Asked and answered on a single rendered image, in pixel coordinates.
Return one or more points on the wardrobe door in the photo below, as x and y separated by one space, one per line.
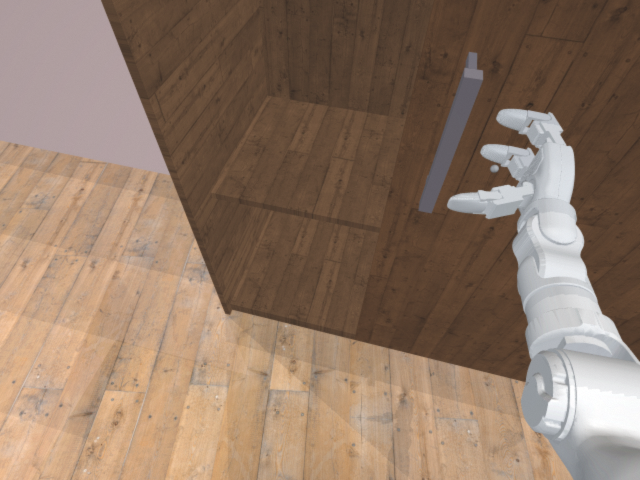
443 285

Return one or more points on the handle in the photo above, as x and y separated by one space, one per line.
462 105

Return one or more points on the right robot upper arm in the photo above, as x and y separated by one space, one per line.
588 407

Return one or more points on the robot right hand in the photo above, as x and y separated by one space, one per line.
551 172

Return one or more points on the right robot forearm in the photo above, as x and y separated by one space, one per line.
559 302

